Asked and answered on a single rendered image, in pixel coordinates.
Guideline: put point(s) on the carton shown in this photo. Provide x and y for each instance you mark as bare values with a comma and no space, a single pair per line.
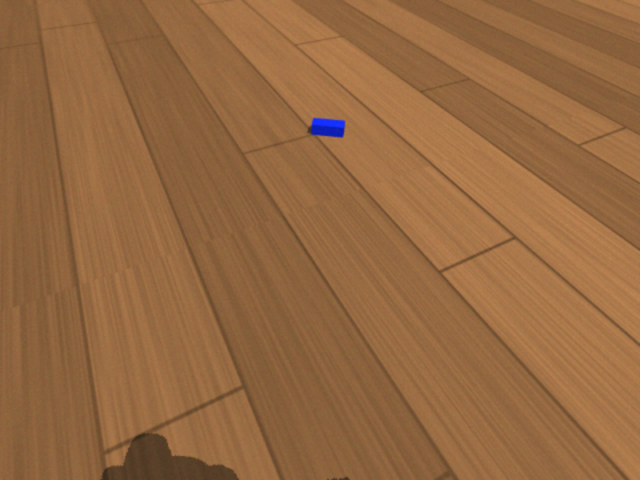
327,127

